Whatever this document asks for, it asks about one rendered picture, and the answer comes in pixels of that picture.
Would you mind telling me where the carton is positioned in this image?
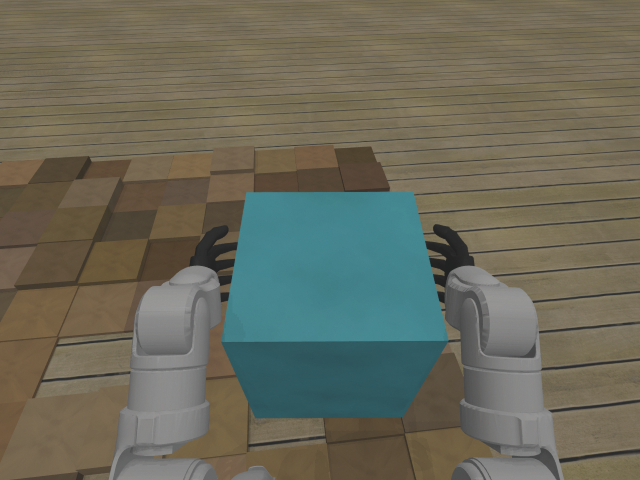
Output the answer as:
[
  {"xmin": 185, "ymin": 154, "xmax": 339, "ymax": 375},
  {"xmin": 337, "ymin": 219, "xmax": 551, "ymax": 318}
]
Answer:
[{"xmin": 221, "ymin": 192, "xmax": 449, "ymax": 418}]

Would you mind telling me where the robot right hand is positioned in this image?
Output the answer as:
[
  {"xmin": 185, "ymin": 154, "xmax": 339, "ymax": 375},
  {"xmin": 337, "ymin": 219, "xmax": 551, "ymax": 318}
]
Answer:
[{"xmin": 425, "ymin": 224, "xmax": 475, "ymax": 304}]

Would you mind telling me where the right robot upper arm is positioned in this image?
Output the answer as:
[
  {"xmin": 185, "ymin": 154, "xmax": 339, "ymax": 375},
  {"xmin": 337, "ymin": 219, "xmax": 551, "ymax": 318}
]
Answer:
[{"xmin": 451, "ymin": 457, "xmax": 556, "ymax": 480}]

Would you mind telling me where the robot left hand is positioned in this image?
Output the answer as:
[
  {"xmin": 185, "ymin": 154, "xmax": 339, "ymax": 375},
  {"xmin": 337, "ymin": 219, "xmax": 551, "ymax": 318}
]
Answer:
[{"xmin": 189, "ymin": 225, "xmax": 238, "ymax": 302}]

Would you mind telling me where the right robot forearm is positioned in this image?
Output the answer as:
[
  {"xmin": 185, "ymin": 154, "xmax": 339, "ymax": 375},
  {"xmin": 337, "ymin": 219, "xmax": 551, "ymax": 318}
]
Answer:
[{"xmin": 444, "ymin": 266, "xmax": 564, "ymax": 480}]

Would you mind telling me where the robot left shin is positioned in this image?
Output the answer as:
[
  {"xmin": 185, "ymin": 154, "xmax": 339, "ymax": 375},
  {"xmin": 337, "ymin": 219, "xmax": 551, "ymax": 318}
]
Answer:
[{"xmin": 247, "ymin": 466, "xmax": 269, "ymax": 474}]

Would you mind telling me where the left robot upper arm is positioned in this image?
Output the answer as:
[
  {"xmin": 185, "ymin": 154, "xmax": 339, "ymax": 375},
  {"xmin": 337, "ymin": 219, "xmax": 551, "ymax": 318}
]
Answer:
[{"xmin": 116, "ymin": 458, "xmax": 217, "ymax": 480}]

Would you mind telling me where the left robot forearm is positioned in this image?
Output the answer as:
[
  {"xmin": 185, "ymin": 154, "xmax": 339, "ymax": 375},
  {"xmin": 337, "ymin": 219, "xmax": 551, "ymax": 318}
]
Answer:
[{"xmin": 108, "ymin": 266, "xmax": 222, "ymax": 480}]

